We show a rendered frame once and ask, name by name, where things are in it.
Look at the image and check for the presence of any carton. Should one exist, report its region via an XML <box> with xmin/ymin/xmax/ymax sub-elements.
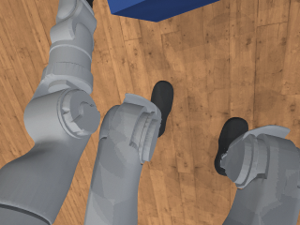
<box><xmin>107</xmin><ymin>0</ymin><xmax>220</xmax><ymax>23</ymax></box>

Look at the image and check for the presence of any left robot foot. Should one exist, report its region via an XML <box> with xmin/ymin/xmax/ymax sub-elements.
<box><xmin>150</xmin><ymin>81</ymin><xmax>174</xmax><ymax>138</ymax></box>

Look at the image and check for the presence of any right robot foot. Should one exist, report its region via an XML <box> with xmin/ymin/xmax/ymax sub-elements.
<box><xmin>214</xmin><ymin>117</ymin><xmax>248</xmax><ymax>176</ymax></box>

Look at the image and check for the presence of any robot left forearm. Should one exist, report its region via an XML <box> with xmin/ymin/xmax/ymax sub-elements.
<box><xmin>30</xmin><ymin>0</ymin><xmax>98</xmax><ymax>101</ymax></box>

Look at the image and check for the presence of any left robot upper arm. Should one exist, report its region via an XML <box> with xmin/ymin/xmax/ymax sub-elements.
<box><xmin>0</xmin><ymin>87</ymin><xmax>100</xmax><ymax>225</ymax></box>

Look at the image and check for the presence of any robot foot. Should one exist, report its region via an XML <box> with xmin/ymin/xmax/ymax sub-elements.
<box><xmin>214</xmin><ymin>117</ymin><xmax>248</xmax><ymax>176</ymax></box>
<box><xmin>150</xmin><ymin>81</ymin><xmax>174</xmax><ymax>138</ymax></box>

